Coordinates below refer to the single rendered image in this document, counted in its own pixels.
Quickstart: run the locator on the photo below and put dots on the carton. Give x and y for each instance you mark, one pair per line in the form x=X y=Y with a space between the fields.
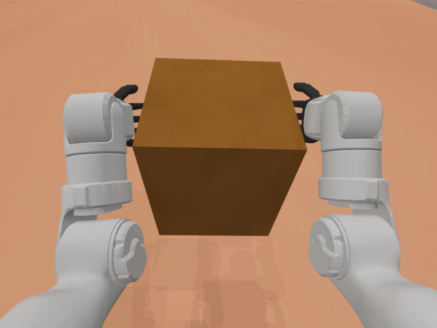
x=218 y=145

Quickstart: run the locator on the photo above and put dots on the right robot forearm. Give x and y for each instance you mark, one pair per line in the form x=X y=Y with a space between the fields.
x=349 y=126

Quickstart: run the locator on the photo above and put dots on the robot left hand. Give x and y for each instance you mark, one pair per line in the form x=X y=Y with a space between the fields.
x=121 y=94

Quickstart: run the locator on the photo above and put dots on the robot right hand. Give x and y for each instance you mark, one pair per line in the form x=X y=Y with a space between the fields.
x=312 y=93

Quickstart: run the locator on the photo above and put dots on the left robot upper arm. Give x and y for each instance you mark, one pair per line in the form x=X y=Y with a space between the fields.
x=95 y=261

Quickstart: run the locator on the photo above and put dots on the right robot upper arm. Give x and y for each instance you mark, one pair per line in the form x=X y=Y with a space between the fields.
x=360 y=255

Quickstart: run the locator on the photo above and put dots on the left robot forearm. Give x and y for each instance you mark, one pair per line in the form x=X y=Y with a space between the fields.
x=96 y=129

